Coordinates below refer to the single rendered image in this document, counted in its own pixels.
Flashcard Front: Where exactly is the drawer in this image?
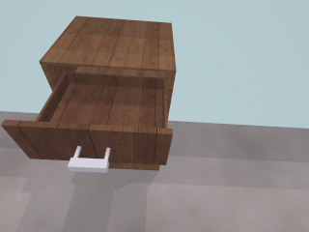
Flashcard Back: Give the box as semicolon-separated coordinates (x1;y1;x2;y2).
1;72;173;165

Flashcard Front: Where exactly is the handle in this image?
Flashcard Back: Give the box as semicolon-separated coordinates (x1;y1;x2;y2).
68;146;111;173

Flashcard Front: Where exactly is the cabinet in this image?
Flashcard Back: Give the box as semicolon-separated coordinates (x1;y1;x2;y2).
39;15;177;171

